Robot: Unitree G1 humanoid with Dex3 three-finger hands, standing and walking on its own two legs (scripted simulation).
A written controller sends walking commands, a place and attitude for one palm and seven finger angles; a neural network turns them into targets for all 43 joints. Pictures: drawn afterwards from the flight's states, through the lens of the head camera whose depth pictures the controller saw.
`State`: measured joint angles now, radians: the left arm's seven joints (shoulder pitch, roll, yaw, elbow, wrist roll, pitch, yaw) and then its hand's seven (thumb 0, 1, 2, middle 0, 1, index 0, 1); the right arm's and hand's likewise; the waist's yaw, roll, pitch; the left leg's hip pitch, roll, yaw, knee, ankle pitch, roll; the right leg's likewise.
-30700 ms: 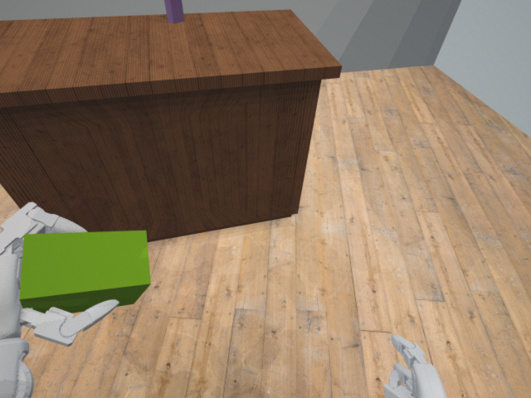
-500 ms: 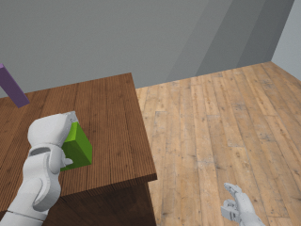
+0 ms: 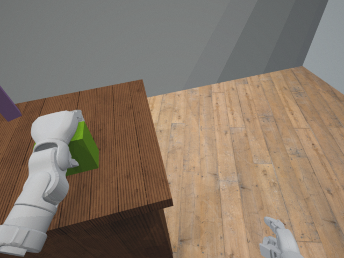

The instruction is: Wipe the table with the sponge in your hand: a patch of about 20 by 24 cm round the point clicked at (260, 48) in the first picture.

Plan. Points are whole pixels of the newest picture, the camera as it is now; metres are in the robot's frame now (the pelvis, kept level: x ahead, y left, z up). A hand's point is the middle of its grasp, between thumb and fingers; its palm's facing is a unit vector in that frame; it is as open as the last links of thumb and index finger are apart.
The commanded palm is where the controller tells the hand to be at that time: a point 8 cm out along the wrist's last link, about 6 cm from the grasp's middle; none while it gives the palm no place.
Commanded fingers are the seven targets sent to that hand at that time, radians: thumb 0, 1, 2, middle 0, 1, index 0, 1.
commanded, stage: wipe forward along the middle lane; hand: left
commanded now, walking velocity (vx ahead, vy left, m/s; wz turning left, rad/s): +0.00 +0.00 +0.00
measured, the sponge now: (73, 154) +0.31 +0.30 +0.08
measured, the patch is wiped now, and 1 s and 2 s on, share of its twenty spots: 0.90 0.90 0.90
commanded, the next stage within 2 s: slide back across to the first lane in 0.64 s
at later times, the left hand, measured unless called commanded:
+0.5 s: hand (70, 127) +0.36 +0.31 +0.13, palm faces -0.02 +0.01 -1.00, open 10.4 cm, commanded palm +0.35 +0.31 +0.16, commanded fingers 0.00 0.10 1.30 -1.20 -1.60 -1.20 -1.60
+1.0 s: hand (66, 120) +0.38 +0.34 +0.13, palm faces +0.01 +0.00 -1.00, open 10.4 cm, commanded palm +0.35 +0.35 +0.18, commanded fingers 0.00 0.10 1.30 -1.20 -1.60 -1.20 -1.60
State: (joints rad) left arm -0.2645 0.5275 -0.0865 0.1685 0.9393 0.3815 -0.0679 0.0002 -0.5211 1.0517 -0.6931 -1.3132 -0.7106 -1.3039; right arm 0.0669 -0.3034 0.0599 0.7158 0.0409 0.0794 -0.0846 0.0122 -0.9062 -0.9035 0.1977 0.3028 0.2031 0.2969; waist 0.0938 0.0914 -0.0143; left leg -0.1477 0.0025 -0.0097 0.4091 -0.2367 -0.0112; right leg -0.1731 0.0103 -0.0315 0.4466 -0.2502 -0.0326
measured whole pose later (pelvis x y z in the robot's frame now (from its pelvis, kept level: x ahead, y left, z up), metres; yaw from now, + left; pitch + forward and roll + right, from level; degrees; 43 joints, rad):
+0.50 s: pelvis +0.00 +0.00 +0.00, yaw +0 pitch +2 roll +0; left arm -0.48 0.57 -0.07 0.45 0.95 0.27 -0.07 0.01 -0.52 1.05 -0.69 -1.32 -0.71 -1.31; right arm 0.13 -0.31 0.04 0.74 0.05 0.09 -0.09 0.01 -0.91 -0.90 0.20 0.30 0.20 0.30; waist 0.06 0.07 -0.03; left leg -0.22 0.00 -0.01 0.45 -0.26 0.00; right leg -0.23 0.01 -0.04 0.47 -0.26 -0.03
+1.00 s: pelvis +0.01 +0.03 +0.00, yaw -1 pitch +3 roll +0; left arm -0.45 0.60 0.01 0.47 0.94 0.17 -0.04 0.01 -0.52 1.05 -0.69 -1.32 -0.70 -1.32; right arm 0.18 -0.31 0.02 0.72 0.05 0.12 -0.08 0.01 -0.91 -0.90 0.20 0.30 0.20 0.30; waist 0.04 0.07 -0.04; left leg -0.23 -0.01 0.02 0.44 -0.26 0.02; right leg -0.24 0.00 0.00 0.44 -0.25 0.00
